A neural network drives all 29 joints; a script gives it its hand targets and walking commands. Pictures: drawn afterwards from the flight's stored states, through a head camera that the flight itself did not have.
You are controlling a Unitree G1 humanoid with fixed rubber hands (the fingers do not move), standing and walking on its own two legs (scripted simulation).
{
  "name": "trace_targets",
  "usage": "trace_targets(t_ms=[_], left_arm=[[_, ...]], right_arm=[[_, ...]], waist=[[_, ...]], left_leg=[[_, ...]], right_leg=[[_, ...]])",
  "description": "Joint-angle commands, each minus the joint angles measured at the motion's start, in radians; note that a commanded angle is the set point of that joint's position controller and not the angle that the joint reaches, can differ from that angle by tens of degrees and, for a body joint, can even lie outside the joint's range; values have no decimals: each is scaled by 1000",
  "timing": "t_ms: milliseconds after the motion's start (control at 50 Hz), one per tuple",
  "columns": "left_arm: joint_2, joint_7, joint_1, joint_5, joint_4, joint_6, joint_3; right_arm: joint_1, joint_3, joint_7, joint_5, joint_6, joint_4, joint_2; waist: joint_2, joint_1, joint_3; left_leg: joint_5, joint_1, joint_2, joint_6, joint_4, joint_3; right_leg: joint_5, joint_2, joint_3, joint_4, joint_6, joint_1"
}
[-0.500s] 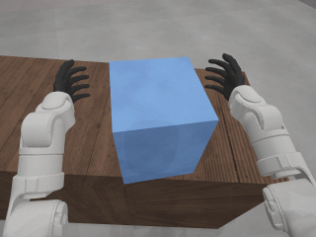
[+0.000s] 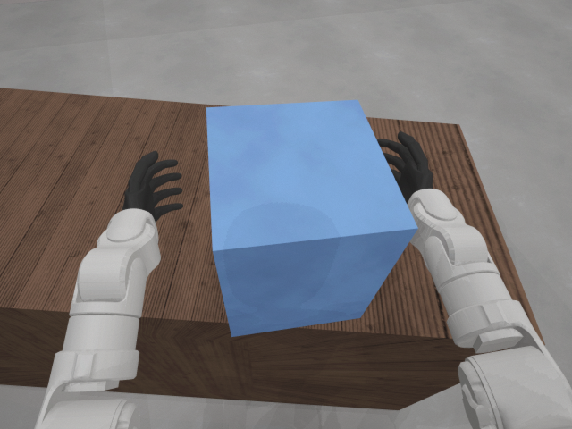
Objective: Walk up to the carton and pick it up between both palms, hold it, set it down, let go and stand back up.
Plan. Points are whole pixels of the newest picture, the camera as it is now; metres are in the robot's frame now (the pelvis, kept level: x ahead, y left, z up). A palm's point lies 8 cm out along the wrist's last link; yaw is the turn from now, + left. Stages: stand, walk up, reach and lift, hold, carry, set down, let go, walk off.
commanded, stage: reach and lift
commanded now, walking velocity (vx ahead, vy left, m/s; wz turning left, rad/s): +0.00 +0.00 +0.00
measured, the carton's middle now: (291, 224) +0.39 +0.05 +0.06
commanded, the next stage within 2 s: none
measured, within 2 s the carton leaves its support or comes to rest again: neither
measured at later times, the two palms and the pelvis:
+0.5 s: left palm (157, 217) +0.37 +0.23 +0.07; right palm (391, 198) +0.44 -0.09 +0.08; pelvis +0.00 +0.00 +0.00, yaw +0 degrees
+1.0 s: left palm (177, 213) +0.38 +0.20 +0.07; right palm (389, 201) +0.43 -0.09 +0.09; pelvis +0.00 +0.00 +0.00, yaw +0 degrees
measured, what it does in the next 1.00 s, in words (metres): stands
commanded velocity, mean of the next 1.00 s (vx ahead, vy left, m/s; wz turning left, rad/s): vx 0.00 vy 0.00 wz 0.00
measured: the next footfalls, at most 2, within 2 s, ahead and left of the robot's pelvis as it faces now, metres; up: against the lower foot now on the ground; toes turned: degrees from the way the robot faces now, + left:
none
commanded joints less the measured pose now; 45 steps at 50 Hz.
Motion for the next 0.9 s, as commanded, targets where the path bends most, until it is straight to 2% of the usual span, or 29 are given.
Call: trace_targets(t_ms=[0, 120, 140, 200, 360, 480, 640, 760, 880], left_arm=[[145, 8, -528, 16, -295, -143, 23], [111, -7, -507, 30, -139, -252, 13], [107, -5, -520, 32, -166, -272, 15], [85, -10, -517, 38, -105, -318, 11], [64, -14, -557, 54, -47, -388, 29], [30, -13, -564, 72, -26, -389, 29], [-21, -9, -597, 98, 10, -401, 32], [-83, -10, -607, 144, 4, -403, 42], [-147, -29, -618, 201, 3, -417, 62]], right_arm=[[-580, -106, -3, -41, -124, -272, -190], [-545, -90, -8, -77, -188, -190, -139], [-556, -85, -10, -76, -202, -215, -133], [-557, -82, -14, -90, -226, -176, -114], [-597, -57, -30, -106, -252, -151, -79], [-599, -42, -37, -103, -249, -106, -62], [-625, -20, -47, -103, -253, -106, 6], [-618, -31, -57, -139, -257, -99, 59], [-625, -34, -55, -182, -273, -128, 134]], waist=[[84, -1, -852], [61, 4, -853], [61, 10, -881], [53, 6, -894], [15, 20, -931], [17, 13, -898], [24, 23, -884], [34, 15, -881], [19, 28, -868]], left_leg=[[528, 534, -59, -53, 68, -1], [460, 462, -62, -38, 61, 6], [465, 453, -62, -37, 61, 6], [473, 441, -63, -36, 62, 6], [467, 402, -66, -27, 64, 11], [466, 419, -63, -26, 54, 9], [446, 406, -62, -21, 54, 10], [461, 425, -62, -24, 54, 13], [446, 415, -65, -15, 39, 30]], right_leg=[[405, 28, 8, -3, 84, 119], [373, 15, 13, 6, 84, 125], [389, 13, 14, 13, 85, 138], [398, 13, 13, 16, 86, 131], [414, 13, 14, 29, 85, 137], [416, 13, 14, 23, 80, 136], [398, 7, 18, 22, 75, 134], [419, 6, 16, 21, 74, 147], [464, -8, 14, 30, 83, 216]])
